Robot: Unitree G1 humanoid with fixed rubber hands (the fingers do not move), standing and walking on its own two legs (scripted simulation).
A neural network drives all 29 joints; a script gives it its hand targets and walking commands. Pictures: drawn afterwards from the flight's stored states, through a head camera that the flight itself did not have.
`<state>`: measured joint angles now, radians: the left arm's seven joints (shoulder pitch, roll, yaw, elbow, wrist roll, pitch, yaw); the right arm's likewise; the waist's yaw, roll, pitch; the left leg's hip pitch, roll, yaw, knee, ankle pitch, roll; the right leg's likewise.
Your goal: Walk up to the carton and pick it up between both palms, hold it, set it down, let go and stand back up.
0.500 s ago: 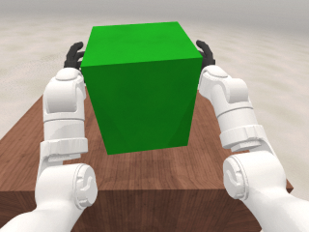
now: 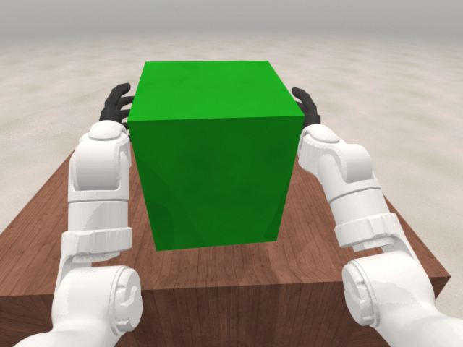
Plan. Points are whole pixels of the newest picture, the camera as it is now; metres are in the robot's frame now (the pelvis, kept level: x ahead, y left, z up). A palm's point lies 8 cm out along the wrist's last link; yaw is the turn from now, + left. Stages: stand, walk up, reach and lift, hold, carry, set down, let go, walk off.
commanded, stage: hold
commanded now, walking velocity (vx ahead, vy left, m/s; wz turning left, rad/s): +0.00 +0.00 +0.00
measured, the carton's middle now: (213, 154) +0.37 +0.01 +0.23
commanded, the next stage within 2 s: none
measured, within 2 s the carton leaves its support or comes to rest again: neither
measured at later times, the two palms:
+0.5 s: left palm (115, 140) +0.37 +0.17 +0.27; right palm (296, 129) +0.38 -0.13 +0.27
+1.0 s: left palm (102, 128) +0.37 +0.18 +0.29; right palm (292, 107) +0.37 -0.12 +0.32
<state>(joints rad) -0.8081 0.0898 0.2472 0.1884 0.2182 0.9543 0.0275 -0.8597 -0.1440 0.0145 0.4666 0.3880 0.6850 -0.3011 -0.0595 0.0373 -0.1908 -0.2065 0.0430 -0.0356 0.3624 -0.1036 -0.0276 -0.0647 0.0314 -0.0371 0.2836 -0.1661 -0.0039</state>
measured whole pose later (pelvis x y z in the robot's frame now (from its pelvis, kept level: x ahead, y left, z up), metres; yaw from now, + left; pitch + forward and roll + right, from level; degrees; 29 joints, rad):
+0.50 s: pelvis +0.01 +0.00 +0.00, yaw +0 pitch -2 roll -1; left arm -0.82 0.10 0.22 0.27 0.24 0.94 0.03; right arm -0.92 -0.15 0.00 0.62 0.40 0.66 -0.27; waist -0.06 -0.03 -0.19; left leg -0.20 0.04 -0.04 0.35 -0.11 -0.03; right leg -0.06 0.03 -0.04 0.27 -0.17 0.00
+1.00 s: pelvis +0.01 +0.00 +0.00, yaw +0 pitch -3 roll -1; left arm -0.91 0.10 0.35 0.35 0.22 0.89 0.00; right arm -1.02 -0.12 -0.04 0.63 0.31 0.71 -0.28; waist -0.06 -0.05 -0.20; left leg -0.20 0.04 -0.04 0.36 -0.11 -0.03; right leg -0.06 0.03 -0.04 0.28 -0.18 0.00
